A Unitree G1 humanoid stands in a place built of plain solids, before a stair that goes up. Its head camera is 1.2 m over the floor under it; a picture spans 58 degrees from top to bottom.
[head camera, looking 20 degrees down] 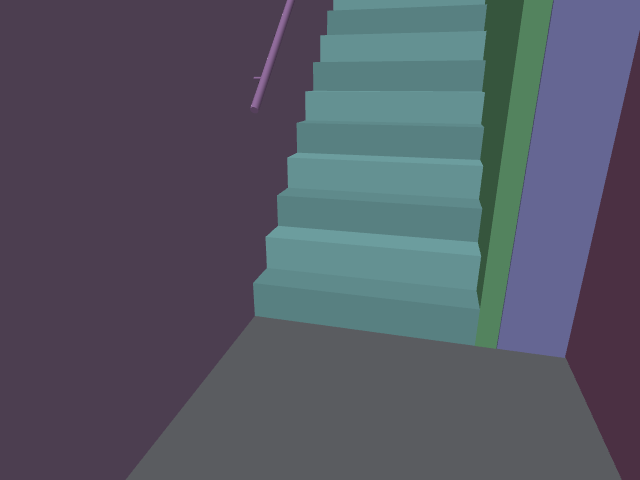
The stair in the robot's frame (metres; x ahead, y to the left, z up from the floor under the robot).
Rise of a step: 0.19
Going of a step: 0.20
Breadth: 1.14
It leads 14 degrees to the right of straight ahead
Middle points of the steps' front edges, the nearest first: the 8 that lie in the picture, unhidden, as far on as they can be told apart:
1.94 -0.20 0.20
2.14 -0.25 0.39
2.34 -0.30 0.58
2.53 -0.35 0.77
2.73 -0.40 0.96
2.93 -0.45 1.15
3.13 -0.50 1.33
3.33 -0.56 1.52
